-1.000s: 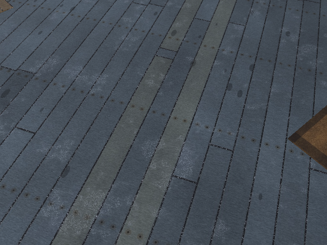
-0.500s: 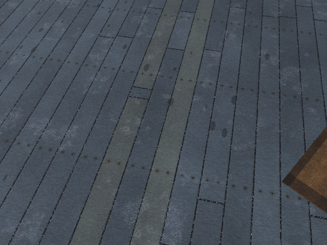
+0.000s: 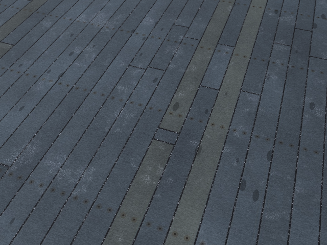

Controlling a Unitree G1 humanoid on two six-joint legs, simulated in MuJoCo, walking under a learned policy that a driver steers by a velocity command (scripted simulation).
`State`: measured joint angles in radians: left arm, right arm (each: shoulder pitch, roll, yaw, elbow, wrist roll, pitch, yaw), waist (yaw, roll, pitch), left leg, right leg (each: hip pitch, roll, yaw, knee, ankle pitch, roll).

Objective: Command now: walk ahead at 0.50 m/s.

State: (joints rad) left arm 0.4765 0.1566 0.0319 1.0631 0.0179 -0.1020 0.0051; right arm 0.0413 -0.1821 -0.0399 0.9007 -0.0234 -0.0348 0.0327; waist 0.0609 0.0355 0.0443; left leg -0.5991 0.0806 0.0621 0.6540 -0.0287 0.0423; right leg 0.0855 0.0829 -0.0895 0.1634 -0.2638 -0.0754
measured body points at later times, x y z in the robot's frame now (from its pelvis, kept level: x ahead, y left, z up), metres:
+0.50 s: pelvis +0.26 +0.04 +0.00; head +0.28 +0.05 +0.45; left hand +0.39 +0.27 -0.13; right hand +0.20 -0.19 -0.14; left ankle +0.20 +0.10 -0.74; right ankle +0.40 -0.10 -0.69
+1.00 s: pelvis +0.35 +0.02 +0.00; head +0.35 +0.02 +0.45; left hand +0.38 +0.25 -0.16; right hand +0.36 -0.20 -0.16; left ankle +0.34 +0.15 -0.74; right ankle +0.42 -0.05 -0.74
